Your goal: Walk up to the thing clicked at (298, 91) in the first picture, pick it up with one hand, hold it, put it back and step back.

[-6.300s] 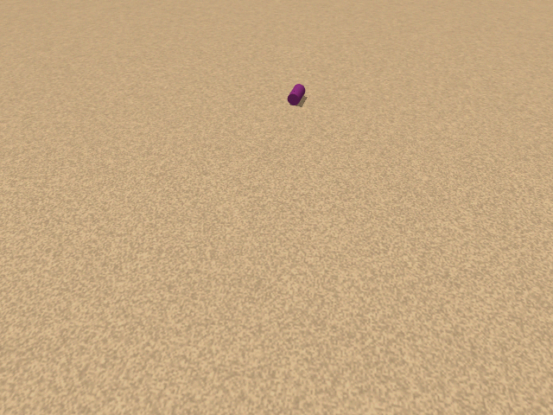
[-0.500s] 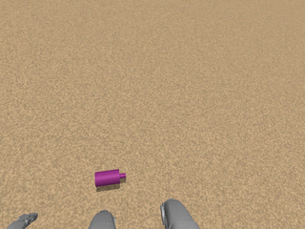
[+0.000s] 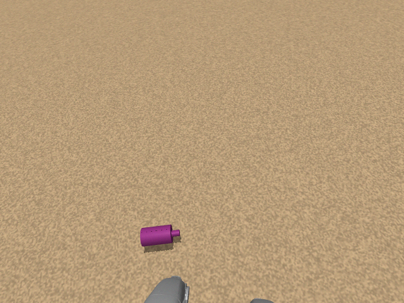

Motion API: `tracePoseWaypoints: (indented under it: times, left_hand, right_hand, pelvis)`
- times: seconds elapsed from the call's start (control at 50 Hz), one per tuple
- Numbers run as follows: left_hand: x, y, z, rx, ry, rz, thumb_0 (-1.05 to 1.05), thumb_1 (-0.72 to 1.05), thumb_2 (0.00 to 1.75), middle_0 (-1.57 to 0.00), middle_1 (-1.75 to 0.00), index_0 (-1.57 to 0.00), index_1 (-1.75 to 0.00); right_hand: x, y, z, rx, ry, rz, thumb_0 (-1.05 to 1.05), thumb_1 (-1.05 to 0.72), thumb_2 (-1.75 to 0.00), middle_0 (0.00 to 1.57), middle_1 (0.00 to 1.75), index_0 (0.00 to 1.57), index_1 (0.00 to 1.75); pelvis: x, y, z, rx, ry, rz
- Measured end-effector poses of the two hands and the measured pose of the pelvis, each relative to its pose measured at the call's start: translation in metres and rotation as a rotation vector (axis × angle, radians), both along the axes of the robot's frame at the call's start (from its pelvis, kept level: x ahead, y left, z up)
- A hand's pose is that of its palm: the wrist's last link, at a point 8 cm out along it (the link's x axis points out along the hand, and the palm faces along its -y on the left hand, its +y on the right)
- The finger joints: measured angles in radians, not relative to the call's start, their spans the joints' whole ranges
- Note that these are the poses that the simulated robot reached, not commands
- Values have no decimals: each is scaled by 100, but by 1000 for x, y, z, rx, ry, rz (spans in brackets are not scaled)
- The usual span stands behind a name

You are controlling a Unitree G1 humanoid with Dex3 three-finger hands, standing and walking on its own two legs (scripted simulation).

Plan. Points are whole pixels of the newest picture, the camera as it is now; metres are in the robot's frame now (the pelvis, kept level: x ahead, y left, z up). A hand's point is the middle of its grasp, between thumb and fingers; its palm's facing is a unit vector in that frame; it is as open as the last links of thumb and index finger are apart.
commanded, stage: walk up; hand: left
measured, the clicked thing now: (161, 234) +0.45 +0.27 -0.71
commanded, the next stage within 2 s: stand in 1.44 s
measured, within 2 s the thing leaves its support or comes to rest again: neither
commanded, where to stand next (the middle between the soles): +0.08 +0.07 m, yaw +0 degrees
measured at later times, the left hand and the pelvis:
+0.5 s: hand out of the picture +0.10 +0.31 -0.14, palm faces -0.01 -0.93 -0.36, open 7.4 cm; pelvis +0.01 +0.05 +0.01, yaw +1 degrees
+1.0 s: hand out of the picture +0.10 +0.30 -0.12, palm faces +0.01 -0.93 -0.35, open 7.4 cm; pelvis +0.01 +0.04 +0.03, yaw +2 degrees
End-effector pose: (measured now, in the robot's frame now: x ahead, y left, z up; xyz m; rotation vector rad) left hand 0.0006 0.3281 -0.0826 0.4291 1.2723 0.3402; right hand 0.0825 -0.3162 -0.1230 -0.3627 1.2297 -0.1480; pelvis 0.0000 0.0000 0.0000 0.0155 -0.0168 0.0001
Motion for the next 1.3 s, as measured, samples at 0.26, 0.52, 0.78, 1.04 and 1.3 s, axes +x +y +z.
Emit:
tracePoseWaypoints:
  times: [0.26,0.52,0.78,1.04,1.3]
  left_hand:
    - [44,42,-21,-18,-70,-32,1,90,90,-20,-30,-20,-30]
    - [96,24,-22,-145,-120,-81,1,90,90,-21,-30,-20,-30]
    - [105,19,-5,-149,-105,-68,1,91,90,-20,-30,-20,-30]
    - [87,16,2,-148,-84,-31,1,91,90,-20,-30,-20,-30]
    - [72,11,-3,-161,-28,-4,1,91,90,-20,-30,-20,-30]
  right_hand:
    - [47,49,9,13,-148,22,0,-91,-89,21,30,21,30]
    - [24,64,25,3,-54,-29,0,-91,-89,21,30,21,30]
    - [24,60,37,10,-36,-61,0,-91,-89,20,30,21,30]
    - [25,59,38,31,-44,-48,0,-91,-90,20,30,21,30]
    - [12,58,34,29,20,-58,0,-91,-90,20,30,21,30]
  pelvis:
    - [2,31,-9,-7,-10,20]
    - [11,46,11,-33,-17,14]
    - [11,43,28,-20,-24,21]
    - [10,39,33,-17,-27,29]
    - [17,37,34,-19,-15,34]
